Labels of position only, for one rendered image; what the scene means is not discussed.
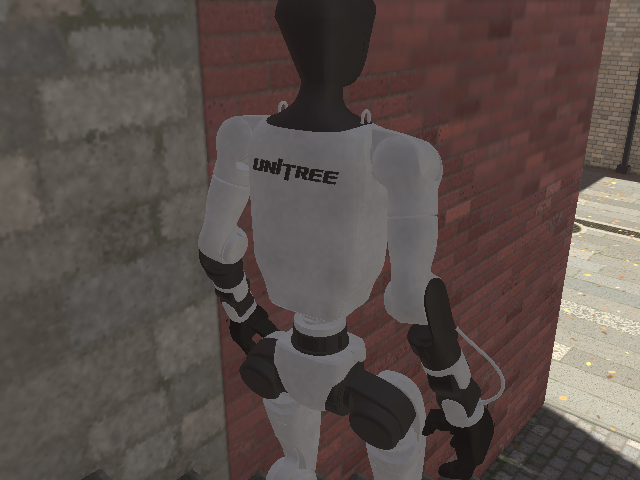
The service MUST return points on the robot left hand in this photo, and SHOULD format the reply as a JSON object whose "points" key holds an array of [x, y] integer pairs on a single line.
{"points": [[257, 322]]}

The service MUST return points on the left robot forearm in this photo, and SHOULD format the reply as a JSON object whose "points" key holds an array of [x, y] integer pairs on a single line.
{"points": [[232, 286]]}

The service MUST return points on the right robot upper arm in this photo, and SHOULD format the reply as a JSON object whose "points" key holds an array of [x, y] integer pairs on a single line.
{"points": [[411, 170]]}

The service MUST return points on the left robot thigh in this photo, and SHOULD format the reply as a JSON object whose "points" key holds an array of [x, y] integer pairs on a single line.
{"points": [[297, 427]]}

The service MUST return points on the humanoid robot torso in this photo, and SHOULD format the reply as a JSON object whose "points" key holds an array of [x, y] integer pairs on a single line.
{"points": [[319, 220]]}

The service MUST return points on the left robot upper arm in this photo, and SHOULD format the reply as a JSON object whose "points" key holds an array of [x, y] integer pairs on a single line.
{"points": [[220, 238]]}

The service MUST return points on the robot right hand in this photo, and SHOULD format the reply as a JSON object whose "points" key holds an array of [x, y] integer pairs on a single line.
{"points": [[471, 443]]}

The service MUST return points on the right robot forearm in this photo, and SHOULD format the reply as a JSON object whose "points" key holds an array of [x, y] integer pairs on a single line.
{"points": [[443, 361]]}

